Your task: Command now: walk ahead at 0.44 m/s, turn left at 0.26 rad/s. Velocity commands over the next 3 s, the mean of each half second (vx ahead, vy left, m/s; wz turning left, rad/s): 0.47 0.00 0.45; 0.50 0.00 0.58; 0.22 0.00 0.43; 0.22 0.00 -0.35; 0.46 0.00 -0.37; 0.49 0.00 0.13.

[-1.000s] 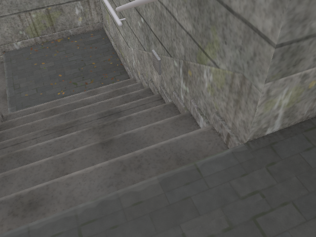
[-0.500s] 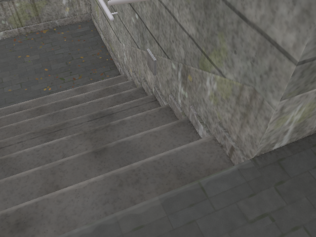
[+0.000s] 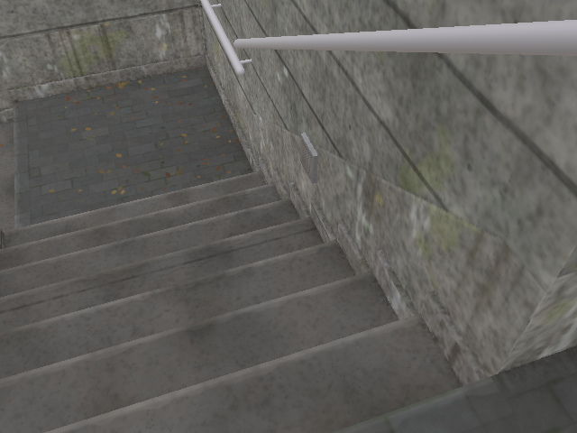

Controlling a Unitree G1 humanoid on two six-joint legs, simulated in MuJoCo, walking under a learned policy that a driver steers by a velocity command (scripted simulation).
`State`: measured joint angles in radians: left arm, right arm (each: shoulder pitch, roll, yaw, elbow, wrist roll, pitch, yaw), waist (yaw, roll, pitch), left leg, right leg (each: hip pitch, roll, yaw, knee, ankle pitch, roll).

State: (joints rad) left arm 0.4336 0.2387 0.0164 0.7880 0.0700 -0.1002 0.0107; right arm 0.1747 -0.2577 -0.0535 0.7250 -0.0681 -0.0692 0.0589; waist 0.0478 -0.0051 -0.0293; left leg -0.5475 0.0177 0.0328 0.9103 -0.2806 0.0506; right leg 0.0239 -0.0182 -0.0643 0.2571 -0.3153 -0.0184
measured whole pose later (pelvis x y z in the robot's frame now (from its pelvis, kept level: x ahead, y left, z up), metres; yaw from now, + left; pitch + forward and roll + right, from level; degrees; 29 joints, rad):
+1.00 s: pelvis +0.46 +0.18 -0.10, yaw +33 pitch +2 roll -5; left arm 0.55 0.20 -0.05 0.92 0.10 -0.10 0.00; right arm 0.14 -0.26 0.01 0.78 -0.11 -0.05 0.10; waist 0.14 0.04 -0.03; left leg -0.59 0.12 0.03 0.59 0.34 0.05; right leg -0.15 -0.11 -0.18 0.99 -0.84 0.09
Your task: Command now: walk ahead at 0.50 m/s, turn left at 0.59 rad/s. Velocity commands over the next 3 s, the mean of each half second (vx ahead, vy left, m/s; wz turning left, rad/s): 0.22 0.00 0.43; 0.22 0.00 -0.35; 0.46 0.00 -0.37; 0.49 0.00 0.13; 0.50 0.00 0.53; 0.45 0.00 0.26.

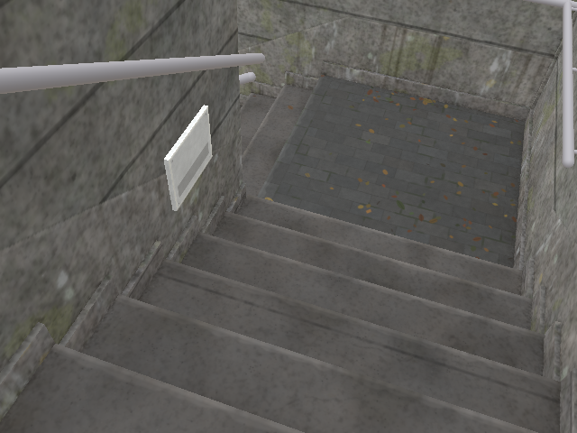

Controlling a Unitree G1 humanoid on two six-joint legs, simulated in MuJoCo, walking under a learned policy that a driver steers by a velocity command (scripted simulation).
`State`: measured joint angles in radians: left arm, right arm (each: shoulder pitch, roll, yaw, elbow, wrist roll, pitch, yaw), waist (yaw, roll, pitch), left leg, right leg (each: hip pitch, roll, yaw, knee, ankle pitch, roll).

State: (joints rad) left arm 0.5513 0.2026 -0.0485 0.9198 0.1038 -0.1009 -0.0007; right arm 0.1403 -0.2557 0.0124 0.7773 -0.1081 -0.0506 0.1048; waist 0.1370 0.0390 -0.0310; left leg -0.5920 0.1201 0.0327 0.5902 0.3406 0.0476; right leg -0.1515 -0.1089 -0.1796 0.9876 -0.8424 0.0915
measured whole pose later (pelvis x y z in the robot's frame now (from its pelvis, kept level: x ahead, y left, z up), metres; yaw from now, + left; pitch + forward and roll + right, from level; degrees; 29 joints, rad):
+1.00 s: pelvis +0.35 -0.03 -0.24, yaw -2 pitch +3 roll -1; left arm 0.56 0.17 -0.02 0.99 0.07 -0.12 -0.04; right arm 0.22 -0.19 0.07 0.80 -0.10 -0.04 0.05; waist 0.08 0.01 -0.06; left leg -1.01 0.12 0.01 1.30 0.03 0.00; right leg -0.34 0.14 0.10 0.59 -0.30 -0.09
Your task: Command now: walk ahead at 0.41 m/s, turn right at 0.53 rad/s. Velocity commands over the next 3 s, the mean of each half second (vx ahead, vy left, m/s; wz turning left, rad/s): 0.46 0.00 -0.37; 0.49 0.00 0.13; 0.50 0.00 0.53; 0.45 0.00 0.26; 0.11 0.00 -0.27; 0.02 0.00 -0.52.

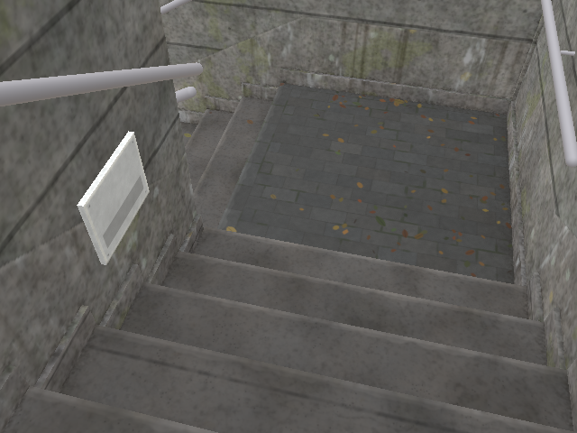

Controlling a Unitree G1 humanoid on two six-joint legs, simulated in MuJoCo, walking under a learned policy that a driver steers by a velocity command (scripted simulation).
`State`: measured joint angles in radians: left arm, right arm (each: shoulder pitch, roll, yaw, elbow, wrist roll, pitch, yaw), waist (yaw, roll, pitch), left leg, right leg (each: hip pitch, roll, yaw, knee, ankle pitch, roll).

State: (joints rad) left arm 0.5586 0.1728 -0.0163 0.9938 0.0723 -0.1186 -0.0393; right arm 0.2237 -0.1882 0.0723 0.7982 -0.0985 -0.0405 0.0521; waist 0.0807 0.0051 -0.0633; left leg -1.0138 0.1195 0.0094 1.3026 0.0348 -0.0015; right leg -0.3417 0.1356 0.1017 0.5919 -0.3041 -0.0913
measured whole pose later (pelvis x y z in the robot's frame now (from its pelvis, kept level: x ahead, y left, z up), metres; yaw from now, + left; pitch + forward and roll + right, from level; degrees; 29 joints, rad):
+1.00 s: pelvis +0.50 -0.04 -0.21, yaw -5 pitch +0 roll -5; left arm 0.56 0.12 -0.05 1.09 0.12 -0.11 -0.02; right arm 0.15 -0.20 0.02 0.91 -0.10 -0.06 0.09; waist 0.06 0.05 -0.03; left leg -0.69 0.11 -0.06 0.70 0.45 0.08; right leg -0.12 0.06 -0.20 0.79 -0.67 -0.04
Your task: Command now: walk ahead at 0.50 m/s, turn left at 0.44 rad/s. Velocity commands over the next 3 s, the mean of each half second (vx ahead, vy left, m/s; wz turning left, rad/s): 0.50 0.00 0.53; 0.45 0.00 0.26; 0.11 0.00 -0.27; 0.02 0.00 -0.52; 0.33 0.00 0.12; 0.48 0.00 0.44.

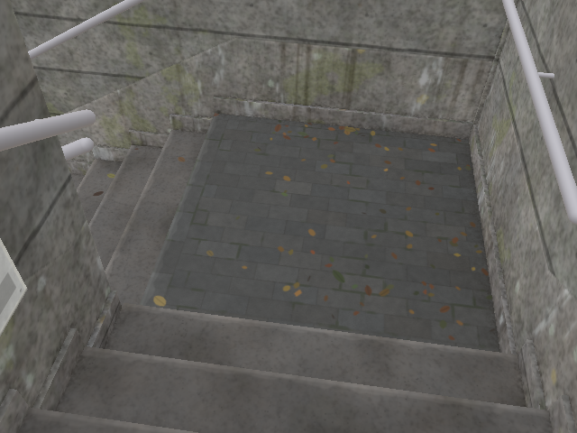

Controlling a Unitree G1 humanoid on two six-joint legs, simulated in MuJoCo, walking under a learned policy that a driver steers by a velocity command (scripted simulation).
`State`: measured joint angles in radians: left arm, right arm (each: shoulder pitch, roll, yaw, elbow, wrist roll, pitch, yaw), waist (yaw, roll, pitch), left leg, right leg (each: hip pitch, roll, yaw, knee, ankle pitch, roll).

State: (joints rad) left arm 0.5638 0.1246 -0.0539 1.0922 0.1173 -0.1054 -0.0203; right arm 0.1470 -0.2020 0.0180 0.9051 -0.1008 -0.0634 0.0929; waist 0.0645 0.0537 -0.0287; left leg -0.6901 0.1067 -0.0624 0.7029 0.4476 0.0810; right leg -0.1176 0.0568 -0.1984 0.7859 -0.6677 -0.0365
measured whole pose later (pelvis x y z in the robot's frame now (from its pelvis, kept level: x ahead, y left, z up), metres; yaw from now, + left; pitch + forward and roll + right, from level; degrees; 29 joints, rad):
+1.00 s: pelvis +0.56 +0.09 -0.33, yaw +23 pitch +3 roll -3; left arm 0.67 0.13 -0.05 1.10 0.05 -0.14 0.05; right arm 0.04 -0.20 0.05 0.81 -0.11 -0.07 0.10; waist 0.14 0.04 -0.04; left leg -0.83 0.12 -0.04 0.77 0.33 -0.02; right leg -0.17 0.11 -0.08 0.80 -0.68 -0.07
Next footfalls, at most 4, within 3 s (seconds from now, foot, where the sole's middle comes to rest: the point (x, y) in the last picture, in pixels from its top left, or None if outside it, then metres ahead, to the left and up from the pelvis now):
0.14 left None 0.23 0.14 -0.88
0.56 right None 0.49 -0.03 -1.05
1.14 left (200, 411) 0.78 0.34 -1.22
1.66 right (292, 418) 0.78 0.04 -1.22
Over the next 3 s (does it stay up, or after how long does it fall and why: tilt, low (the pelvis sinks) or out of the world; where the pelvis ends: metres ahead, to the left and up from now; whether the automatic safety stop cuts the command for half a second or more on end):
stays up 1.14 0.27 -0.65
